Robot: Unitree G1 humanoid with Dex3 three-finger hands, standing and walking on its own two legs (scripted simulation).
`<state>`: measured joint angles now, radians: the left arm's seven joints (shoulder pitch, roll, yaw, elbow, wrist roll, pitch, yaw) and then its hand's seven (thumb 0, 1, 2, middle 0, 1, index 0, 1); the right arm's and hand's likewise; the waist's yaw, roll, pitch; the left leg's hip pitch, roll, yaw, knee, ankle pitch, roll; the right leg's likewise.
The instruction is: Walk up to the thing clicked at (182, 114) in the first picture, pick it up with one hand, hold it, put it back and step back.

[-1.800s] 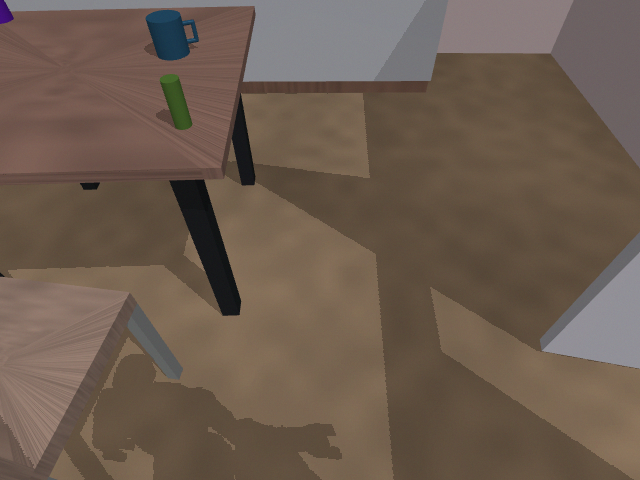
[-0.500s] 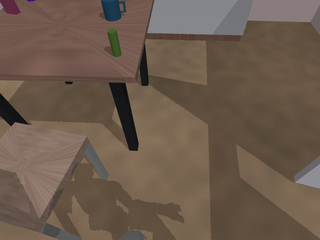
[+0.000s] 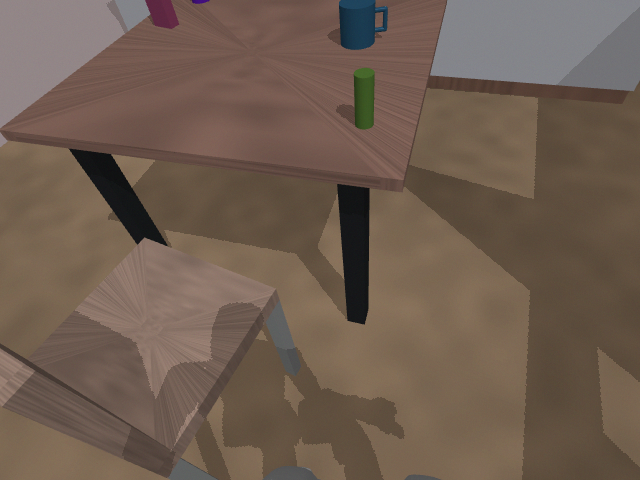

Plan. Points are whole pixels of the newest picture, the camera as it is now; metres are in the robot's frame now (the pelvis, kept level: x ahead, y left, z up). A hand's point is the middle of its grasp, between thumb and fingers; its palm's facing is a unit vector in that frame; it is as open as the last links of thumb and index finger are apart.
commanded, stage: walk up
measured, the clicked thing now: (364, 100) +0.79 -0.08 +0.04
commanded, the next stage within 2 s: stand in 1.66 s
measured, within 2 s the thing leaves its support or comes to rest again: neither
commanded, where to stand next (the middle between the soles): +0.15 +0.09 m, yaw +3 degrees
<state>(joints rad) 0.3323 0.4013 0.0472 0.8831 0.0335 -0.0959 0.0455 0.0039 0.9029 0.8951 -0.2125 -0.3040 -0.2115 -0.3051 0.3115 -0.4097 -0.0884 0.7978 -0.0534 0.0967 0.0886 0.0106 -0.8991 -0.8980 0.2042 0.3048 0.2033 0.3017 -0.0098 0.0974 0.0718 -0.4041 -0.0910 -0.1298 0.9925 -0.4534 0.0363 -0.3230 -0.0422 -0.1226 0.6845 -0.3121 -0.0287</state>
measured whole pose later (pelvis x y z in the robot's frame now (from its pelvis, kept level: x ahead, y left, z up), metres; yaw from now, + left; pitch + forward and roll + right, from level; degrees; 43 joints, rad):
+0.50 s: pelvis +0.08 +0.12 -0.01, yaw +7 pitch -2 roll +0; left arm 0.30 0.43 0.04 0.87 0.01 -0.04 0.02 0.01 0.91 0.90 -0.21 -0.30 -0.21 -0.30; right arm 0.17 -0.38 -0.04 0.79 -0.01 0.00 0.03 0.01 -0.90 -0.90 0.20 0.30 0.20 0.30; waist 0.03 -0.01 0.11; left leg -0.40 -0.02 -0.01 0.74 -0.31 0.03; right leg -0.44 -0.09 -0.03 0.99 -0.49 -0.03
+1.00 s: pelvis +0.08 +0.12 +0.01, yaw +6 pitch -2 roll +0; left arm 0.12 0.38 0.02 0.98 0.01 0.01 -0.03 0.01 0.91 0.90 -0.21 -0.30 -0.21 -0.30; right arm 0.13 -0.38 0.01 1.00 -0.01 -0.02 0.01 0.01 -0.90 -0.90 0.20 0.30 0.20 0.30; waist 0.00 -0.01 0.08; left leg -0.31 0.00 0.00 0.58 -0.24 0.00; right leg -0.27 -0.02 -0.05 0.60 -0.29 -0.01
